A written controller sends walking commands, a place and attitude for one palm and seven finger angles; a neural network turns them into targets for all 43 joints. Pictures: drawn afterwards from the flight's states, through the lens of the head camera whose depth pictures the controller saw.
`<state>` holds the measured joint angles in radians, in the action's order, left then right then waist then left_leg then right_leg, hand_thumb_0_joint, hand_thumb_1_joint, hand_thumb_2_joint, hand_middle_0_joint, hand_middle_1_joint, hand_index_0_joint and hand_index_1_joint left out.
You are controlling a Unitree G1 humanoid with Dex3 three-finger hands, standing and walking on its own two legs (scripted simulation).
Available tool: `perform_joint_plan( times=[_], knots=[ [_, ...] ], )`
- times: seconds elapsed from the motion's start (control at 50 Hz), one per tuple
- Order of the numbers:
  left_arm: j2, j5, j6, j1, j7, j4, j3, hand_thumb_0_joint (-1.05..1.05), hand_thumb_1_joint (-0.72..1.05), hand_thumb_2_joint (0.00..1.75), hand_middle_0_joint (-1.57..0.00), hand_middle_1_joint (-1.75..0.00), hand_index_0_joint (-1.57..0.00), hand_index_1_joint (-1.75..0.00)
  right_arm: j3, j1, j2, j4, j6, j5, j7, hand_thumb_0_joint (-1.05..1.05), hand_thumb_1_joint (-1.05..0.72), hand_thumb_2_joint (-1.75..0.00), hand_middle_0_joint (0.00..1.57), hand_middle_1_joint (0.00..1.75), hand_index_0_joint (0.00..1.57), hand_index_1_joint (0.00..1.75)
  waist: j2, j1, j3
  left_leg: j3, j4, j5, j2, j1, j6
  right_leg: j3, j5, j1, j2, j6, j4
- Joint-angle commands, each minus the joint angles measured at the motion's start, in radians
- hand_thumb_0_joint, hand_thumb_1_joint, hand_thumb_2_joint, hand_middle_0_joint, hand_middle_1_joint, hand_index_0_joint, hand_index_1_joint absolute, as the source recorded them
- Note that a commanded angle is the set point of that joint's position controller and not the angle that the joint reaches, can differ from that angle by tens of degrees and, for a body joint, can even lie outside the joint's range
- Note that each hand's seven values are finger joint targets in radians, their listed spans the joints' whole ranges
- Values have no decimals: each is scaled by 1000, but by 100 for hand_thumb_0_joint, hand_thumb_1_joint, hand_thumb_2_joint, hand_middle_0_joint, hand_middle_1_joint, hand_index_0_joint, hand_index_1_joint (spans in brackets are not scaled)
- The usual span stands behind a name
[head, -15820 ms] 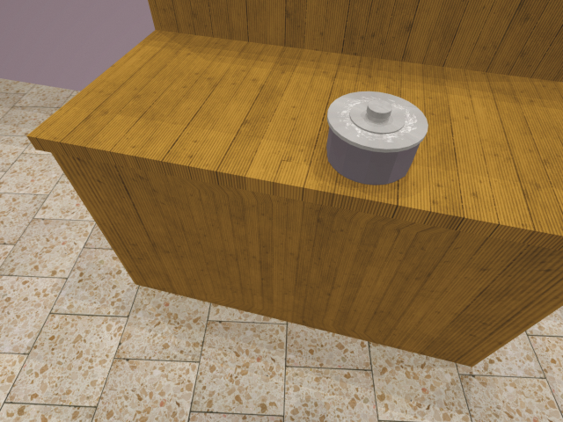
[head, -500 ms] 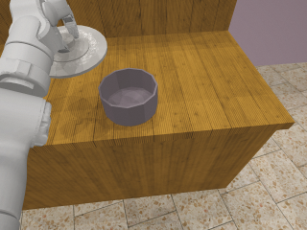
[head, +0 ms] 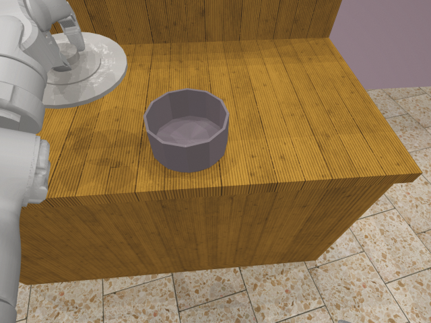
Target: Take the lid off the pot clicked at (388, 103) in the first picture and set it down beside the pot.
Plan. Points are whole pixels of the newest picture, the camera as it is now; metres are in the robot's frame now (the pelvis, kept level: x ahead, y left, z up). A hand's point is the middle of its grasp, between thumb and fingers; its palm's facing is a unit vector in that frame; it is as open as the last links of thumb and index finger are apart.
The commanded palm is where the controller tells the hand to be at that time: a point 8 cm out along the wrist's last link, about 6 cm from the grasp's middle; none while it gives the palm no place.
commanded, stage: move the lid sideways beside the pot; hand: left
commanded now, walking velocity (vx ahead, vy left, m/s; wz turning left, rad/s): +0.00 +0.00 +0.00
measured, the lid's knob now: (63, 54) +0.52 +0.24 +0.23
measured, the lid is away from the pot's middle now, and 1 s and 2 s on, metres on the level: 0.20 0.23 0.24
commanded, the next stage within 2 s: lower the lid onto the table in 0.50 s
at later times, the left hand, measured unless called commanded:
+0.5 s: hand (16, 53) +0.48 +0.29 +0.25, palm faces -0.27 -0.11 -0.96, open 7.9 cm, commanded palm +0.49 +0.27 +0.33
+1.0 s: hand (35, 62) +0.49 +0.27 +0.24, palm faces -0.30 -0.14 -0.94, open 7.9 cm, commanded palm +0.49 +0.26 +0.30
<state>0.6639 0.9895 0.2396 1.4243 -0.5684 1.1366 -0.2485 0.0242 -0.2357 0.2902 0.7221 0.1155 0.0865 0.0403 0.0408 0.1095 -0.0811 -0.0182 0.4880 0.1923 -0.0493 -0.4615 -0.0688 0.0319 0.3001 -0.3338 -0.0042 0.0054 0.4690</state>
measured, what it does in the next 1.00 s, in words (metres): stands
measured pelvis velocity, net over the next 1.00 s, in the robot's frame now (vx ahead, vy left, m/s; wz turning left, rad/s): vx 0.00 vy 0.01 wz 0.00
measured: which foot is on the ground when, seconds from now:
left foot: down 0.00-1.00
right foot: down 0.00-1.00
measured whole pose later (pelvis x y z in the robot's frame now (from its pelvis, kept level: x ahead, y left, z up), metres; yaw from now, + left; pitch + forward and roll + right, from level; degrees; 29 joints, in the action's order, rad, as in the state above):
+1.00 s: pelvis +0.00 +0.01 +0.00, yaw +0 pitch +10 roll -1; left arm 0.72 1.00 0.20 1.40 -0.56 1.16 -0.20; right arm 0.02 -0.27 0.29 0.72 0.12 0.08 0.04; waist 0.05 0.12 -0.08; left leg -0.01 0.52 0.21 -0.05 -0.50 -0.08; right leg 0.04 0.31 -0.36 0.00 0.00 0.48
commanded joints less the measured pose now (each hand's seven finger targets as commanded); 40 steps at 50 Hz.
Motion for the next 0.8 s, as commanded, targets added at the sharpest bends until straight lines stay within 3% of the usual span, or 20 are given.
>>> perform_joint_plan(
  times=[0.0, 0.02, 0.04, 0.14, 0.16, 0.18, 0.24, 0.28, 0.32, 0.36, 0.44, 0.46, 0.48, 0.52, 0.56, 0.6, 0.64, 0.68, 0.74, 0.78],
  knots=[
    [243, 31, -38, 667, 73, -291, 69, 0, 68, 97, -83, -111, -76, -105, -52, -26, 152, -100, -38, -9, 9, 0, -90, -90, 20, 30, 20, 30, 93, 11, -504, 93, 57, -503, 5, 568, -7, -10, -302, -110, -56, 33, -48],
    [238, 31, -30, 626, 68, -245, 67, 0, 68, 97, -83, -111, -76, -105, -53, -38, 154, -91, -32, -9, 10, 0, -90, -90, 20, 30, 20, 30, 65, 14, -466, 89, 51, -474, 4, 536, -7, -5, -293, -110, -56, 30, -55],
    [281, 36, -25, 605, 67, -210, 98, 0, 68, 97, -83, -111, -76, -105, -53, -39, 160, -87, -22, -8, 10, 0, -90, -90, 20, 30, 20, 30, 42, 11, -443, 85, 45, -439, 5, 500, -6, -5, -287, -99, -53, 31, -55],
    [287, 38, -21, 583, 62, -180, 80, 0, 68, 97, -83, -111, -76, -105, -46, -25, 162, -95, 0, -1, 14, 0, -90, -90, 20, 30, 20, 30, 2, 13, -406, 70, 36, -378, 2, 428, -15, -5, -298, -72, -50, 29, -54],
    [279, 28, -31, 593, 59, -226, 73, 0, 68, 97, -83, -111, -76, -105, -48, -21, 163, -102, -3, -2, 13, 0, -90, -90, 20, 30, 20, 30, 16, 9, -423, 68, 43, -413, 2, 446, -15, -5, -320, -67, -46, 32, -53],
    [319, 35, -38, 627, 66, -269, 98, 0, 68, 97, -83, -111, -76, -105, -48, -26, 163, -104, -3, -3, 12, 0, -90, -90, 20, 30, 20, 30, 44, 8, -475, 71, 48, -431, 4, 479, -17, -12, -323, -58, -50, 27, -50],
    [328, 41, -42, 606, 64, -228, 98, 0, 68, 97, -83, -111, -76, -105, -49, -37, 163, -96, -1, -1, 21, 0, -90, -90, 20, 30, 20, 30, 47, 13, -442, 74, 44, -401, 9, 474, -16, -4, -285, -84, -53, 27, -58],
    [395, 40, -64, 635, 67, -295, 143, 0, 68, 97, -83, -111, -76, -105, -50, -39, 164, -106, -5, -4, 21, 0, -90, -90, 20, 30, 20, 30, 65, 4, -502, 72, 54, -438, 8, 494, -18, -11, -315, -49, -50, 26, -51],
    [400, 50, -62, 560, 62, -201, 144, 0, 68, 97, -83, -111, -76, -105, -47, -44, 163, -101, 6, -2, 25, 0, -90, -90, 20, 30, 20, 30, 43, 6, -438, 65, 56, -419, 6, 444, -20, -7, -314, -57, -50, 26, -52],
    [370, 37, -65, 550, 54, -203, 111, 0, 68, 97, -83, -111, -76, -105, -46, -37, 166, -104, 9, 4, 23, 0, -90, -90, 20, 30, 20, 30, 42, 6, -405, 62, 50, -400, 9, 424, -18, -4, -310, -61, -45, 30, -55],
    [293, 24, -73, 629, 56, -323, 63, 0, 68, 97, -83, -111, -76, -105, -55, -49, 159, -100, -6, 4, 15, 0, -90, -90, 20, 30, 20, 30, 135, 17, -475, 92, 65, -502, 23, 566, -10, 6, -271, -138, -60, 27, -59],
    [321, 19, -81, 599, 54, -329, 92, 0, 68, 97, -83, -111, -76, -105, -56, -54, 163, -102, -11, 0, 14, 0, -90, -90, 20, 30, 20, 30, 140, 8, -474, 93, 78, -560, 22, 578, -7, 6, -292, -136, -58, 33, -57],
    [352, 23, -87, 625, 56, -371, 114, 0, 68, 97, -83, -111, -76, -105, -57, -57, 161, -104, -12, -3, 12, 0, -90, -90, 20, 30, 20, 30, 141, 10, -526, 96, 77, -552, 19, 591, -8, 1, -291, -116, -61, 26, -54],
    [318, 23, -70, 546, 46, -249, 94, 0, 68, 97, -83, -111, -76, -105, -54, -57, 161, -93, 1, 1, 13, 0, -90, -90, 20, 30, 20, 30, 91, 16, -420, 88, 68, -493, 15, 515, -11, 10, -278, -133, -60, 28, -59],
    [285, 7, -64, 543, 39, -240, 67, 0, 68, 97, -83, -111, -76, -105, -56, -52, 167, -91, 3, 3, 10, 0, -90, -90, 20, 30, 20, 30, 64, 17, -396, 81, 59, -432, 13, 488, -14, 11, -270, -128, -53, 31, -65],
    [305, 14, -38, 625, 48, -248, 84, 0, 68, 97, -83, -111, -76, -105, -55, -45, 167, -83, -3, 2, 7, 0, -90, -90, 20, 30, 20, 30, 110, 16, -437, 91, 53, -424, 9, 521, -13, 7, -260, -124, -56, 34, -60],
    [280, 18, -15, 604, 44, -196, 65, 0, 68, 97, -83, -111, -76, -105, -53, -60, 165, -73, -8, 0, 7, 0, -90, -90, 20, 30, 20, 30, 68, 22, -414, 91, 46, -395, 6, 495, -11, 12, -252, -125, -56, 30, -66],
    [344, 33, -22, 611, 50, -202, 103, 0, 68, 97, -83, -111, -76, -105, -49, -54, 169, -81, -8, -4, 10, 0, -90, -90, 20, 30, 20, 30, 48, 17, -449, 82, 50, -396, 3, 468, -15, 3, -287, -81, -52, 30, -55],
    [273, 31, -15, 601, 52, -173, 53, 0, 68, 97, -83, -111, -76, -105, -49, -54, 164, -80, -13, -1, 10, 0, -90, -90, 20, 30, 20, 30, 65, 21, -417, 84, 47, -383, 7, 472, -15, 9, -263, -115, -53, 31, -56],
    [281, 29, -21, 606, 55, -175, 60, 0, 68, 97, -83, -111, -76, -105, -49, -55, 168, -79, -13, -2, 9, 0, -90, -90, 20, 30, 20, 30, 52, 24, -420, 88, 46, -371, 10, 467, -13, 10, -253, -116, -53, 29, -55]
  ],
)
